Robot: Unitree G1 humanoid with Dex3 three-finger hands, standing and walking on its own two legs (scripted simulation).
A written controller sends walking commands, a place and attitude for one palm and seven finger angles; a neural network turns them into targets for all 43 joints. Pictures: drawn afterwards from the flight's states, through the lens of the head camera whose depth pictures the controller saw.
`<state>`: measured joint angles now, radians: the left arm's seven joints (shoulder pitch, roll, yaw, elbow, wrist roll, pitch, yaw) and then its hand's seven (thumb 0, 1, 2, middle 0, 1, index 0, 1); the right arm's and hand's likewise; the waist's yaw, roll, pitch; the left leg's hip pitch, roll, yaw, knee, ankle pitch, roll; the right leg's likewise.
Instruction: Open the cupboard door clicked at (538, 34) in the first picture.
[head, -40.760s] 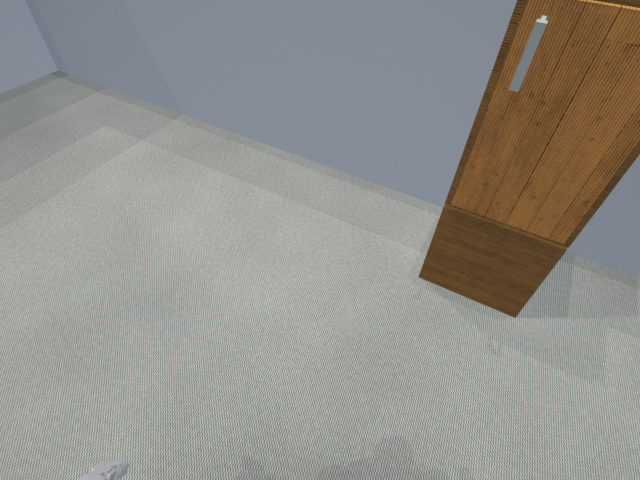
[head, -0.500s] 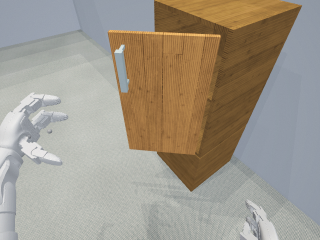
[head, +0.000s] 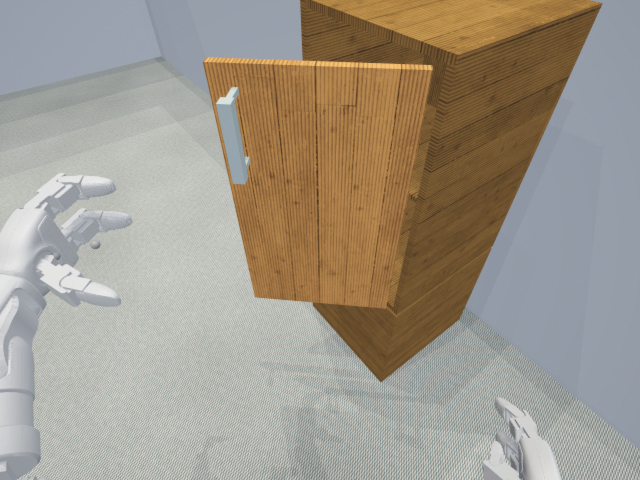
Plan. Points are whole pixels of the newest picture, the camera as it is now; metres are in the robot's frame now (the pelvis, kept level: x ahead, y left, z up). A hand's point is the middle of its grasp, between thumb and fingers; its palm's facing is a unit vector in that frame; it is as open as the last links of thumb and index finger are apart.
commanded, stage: move the hooked fingers beside the handle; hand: left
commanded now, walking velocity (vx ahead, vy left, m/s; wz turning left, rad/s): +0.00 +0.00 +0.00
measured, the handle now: (237, 136) +0.58 +0.19 +0.15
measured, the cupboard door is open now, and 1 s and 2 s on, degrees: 47 47 47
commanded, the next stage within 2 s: none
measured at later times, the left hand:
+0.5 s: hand (134, 199) +0.40 +0.28 +0.16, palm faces +0.00 -1.00 +0.00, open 14.0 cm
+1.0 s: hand (169, 167) +0.47 +0.26 +0.16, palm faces -0.01 -1.00 +0.01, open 14.0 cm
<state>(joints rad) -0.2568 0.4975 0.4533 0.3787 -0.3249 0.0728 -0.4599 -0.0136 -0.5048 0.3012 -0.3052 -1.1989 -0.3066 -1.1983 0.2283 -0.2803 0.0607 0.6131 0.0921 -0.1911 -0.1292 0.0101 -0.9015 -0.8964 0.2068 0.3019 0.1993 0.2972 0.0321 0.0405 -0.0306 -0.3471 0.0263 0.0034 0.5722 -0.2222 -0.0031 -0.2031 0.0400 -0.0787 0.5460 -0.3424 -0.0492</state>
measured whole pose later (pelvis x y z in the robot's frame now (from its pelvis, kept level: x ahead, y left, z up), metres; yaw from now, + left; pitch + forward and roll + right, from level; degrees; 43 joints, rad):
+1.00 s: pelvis +0.01 +0.03 -0.01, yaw -1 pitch +8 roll -2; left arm -0.84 0.58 0.38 1.02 -0.18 -0.11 -0.38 -0.01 -0.50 0.30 -0.30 -1.20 -0.30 -1.20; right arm 0.34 -0.30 0.04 0.67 0.06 -0.07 -0.09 0.01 -0.90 -0.90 0.21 0.30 0.20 0.30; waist -0.09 0.01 -0.04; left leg -0.53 0.01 0.03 0.64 -0.25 0.03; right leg -0.38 0.02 -0.05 0.60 -0.35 -0.02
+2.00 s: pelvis +0.02 +0.02 -0.01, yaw -3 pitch +13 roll -2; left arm -0.95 0.67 0.43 1.20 -0.14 -0.13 -0.41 -0.01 -0.50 0.30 -0.30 -1.20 -0.30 -1.20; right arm 0.39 -0.29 0.03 0.63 0.05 0.04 -0.06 0.00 -0.90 -0.90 0.21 0.30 0.20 0.30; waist -0.13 0.02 -0.10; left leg -0.63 0.04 0.03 0.71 -0.30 0.02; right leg -0.47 0.05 -0.04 0.64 -0.39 -0.02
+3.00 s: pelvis +0.02 +0.02 -0.02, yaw -3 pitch +13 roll -2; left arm -0.99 0.57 0.39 1.17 -0.11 -0.16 -0.27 -0.01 -0.50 0.30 -0.30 -1.20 -0.30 -1.20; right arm 0.43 -0.28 0.03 0.65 0.03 0.01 -0.04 0.00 -0.90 -0.90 0.21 0.30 0.20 0.30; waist -0.15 0.03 -0.09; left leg -0.65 0.05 0.04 0.73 -0.31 0.02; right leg -0.51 0.05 -0.04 0.67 -0.39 -0.03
